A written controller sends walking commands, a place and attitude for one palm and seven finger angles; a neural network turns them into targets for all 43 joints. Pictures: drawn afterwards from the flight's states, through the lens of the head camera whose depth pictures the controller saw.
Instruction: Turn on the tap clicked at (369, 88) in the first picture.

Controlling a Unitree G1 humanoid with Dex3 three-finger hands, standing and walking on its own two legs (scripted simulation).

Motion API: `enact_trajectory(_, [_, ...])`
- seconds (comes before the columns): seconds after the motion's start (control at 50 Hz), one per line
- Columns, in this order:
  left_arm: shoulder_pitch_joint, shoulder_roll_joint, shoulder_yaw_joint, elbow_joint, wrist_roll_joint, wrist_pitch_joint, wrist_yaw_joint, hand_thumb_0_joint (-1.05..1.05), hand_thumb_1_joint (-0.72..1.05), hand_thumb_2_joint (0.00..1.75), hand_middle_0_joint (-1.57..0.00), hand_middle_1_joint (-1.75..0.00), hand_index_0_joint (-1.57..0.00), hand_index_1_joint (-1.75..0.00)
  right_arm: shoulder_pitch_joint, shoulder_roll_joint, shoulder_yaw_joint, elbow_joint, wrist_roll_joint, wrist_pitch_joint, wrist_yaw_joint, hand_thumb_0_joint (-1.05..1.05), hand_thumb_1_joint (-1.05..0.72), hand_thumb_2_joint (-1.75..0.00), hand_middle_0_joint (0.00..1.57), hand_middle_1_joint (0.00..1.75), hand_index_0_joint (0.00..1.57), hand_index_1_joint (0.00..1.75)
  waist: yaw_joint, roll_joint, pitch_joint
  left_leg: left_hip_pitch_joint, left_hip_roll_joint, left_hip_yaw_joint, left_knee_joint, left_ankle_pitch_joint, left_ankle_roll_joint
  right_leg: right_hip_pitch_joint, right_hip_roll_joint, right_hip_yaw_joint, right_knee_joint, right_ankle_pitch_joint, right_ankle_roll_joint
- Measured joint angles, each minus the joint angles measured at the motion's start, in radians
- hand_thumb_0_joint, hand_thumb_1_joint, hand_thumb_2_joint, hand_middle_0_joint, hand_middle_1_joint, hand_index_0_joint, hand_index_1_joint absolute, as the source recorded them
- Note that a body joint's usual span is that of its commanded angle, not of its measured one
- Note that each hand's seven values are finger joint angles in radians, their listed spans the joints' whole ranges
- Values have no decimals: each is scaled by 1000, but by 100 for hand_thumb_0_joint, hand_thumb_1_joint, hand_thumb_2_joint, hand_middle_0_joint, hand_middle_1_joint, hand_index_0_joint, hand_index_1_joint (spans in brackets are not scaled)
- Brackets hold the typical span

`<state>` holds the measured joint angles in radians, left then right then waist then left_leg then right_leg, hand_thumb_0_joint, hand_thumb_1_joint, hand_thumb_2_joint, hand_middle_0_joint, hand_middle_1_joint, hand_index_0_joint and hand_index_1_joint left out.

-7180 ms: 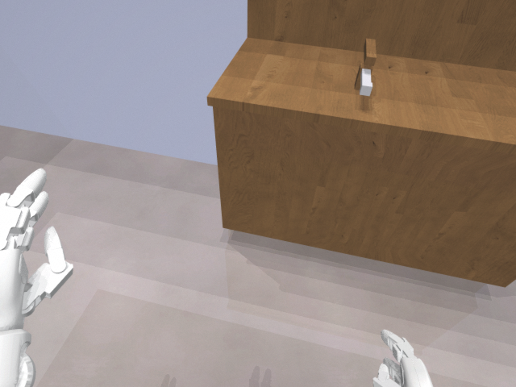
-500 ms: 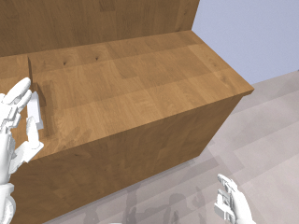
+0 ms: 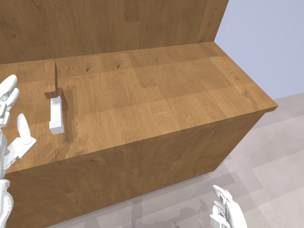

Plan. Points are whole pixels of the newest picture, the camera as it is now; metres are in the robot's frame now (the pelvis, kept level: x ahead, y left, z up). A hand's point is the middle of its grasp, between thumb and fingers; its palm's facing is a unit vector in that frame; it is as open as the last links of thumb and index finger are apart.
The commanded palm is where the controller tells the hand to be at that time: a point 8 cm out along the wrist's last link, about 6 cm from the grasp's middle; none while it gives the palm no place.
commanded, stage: look again from close up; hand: left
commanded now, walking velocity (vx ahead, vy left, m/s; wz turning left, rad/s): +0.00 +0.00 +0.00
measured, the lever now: (56, 126) +0.33 +0.29 +0.05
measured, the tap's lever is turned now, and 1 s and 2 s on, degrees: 0 0 0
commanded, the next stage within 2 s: come to a stop and stand still in 0.20 s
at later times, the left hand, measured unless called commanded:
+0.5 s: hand (48, 141) +0.23 +0.23 +0.17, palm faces +0.41 -0.83 -0.37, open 7.4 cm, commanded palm +0.18 +0.26 +0.17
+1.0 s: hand (40, 154) +0.21 +0.24 +0.14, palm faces +0.37 -0.84 -0.41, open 7.4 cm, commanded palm +0.16 +0.26 +0.17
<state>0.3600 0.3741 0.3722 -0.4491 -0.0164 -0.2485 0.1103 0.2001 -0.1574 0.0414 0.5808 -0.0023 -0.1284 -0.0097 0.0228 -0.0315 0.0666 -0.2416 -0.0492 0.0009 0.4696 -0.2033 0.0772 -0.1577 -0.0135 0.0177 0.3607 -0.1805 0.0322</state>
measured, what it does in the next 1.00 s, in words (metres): stands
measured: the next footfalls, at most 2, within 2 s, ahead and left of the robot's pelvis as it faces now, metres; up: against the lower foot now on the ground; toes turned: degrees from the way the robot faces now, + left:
none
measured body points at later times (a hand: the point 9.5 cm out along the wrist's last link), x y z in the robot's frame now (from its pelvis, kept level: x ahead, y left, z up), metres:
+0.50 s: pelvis +0.02 -0.02 +0.00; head +0.03 -0.01 +0.45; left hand +0.20 +0.27 +0.19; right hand +0.21 -0.25 -0.07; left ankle +0.03 +0.06 -0.74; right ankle +0.01 -0.16 -0.74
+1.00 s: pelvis -0.01 -0.02 +0.00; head +0.01 +0.01 +0.45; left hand +0.19 +0.29 +0.17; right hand +0.16 -0.25 -0.07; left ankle +0.03 +0.06 -0.74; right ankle +0.01 -0.16 -0.74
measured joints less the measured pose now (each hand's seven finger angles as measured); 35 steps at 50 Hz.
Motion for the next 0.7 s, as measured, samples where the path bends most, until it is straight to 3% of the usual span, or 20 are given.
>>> enact_trajectory(0.2, [62,-29,-26,15,-11,33,-9,2,89,90,-21,-30,-20,-30,-6,-48,-36,9,14,38,-6,1,-90,-90,20,30,21,30,-3,25,0,15,3,-7,-6,-19,-12,15,3,-7,-2,-20,9])
enact_trajectory(0.42, [68,-14,-19,-33,-24,41,5,2,89,90,-21,-31,-21,-30,-19,-44,-34,-5,17,51,-20,1,-90,-90,20,30,20,30,3,26,0,27,19,-18,4,-29,-30,24,20,-16,15,-35,-11])
enact_trajectory(0.58, [71,-39,-32,25,-26,59,8,2,89,90,-21,-30,-21,-30,-11,-46,-31,-1,19,61,-23,1,-90,-90,20,30,20,30,4,46,-27,30,24,-19,-2,-26,-34,27,25,-17,7,-31,-15])
enact_trajectory(0.62, [-50,29,0,82,31,43,-32,2,88,90,-21,-31,-21,-30,9,-41,-37,2,6,33,-27,1,-90,-90,20,30,20,30,35,32,-17,4,26,-29,9,-22,-37,5,27,-27,17,-29,-19])
enact_trajectory(0.66, [-157,76,52,141,13,26,-28,2,88,90,-22,-31,-21,-30,-8,-32,-29,16,12,25,-14,1,-90,-90,20,30,20,30,48,6,8,1,22,-22,-2,-4,-42,-20,23,-20,48,-32,-25])
enact_trajectory(0.7, [-199,67,78,155,-5,33,-12,2,88,90,-21,-31,-21,-30,-18,-35,-31,6,15,13,1,1,-90,-90,20,30,20,30,42,9,20,-8,26,-11,8,-3,-42,-36,25,-10,64,-32,-25])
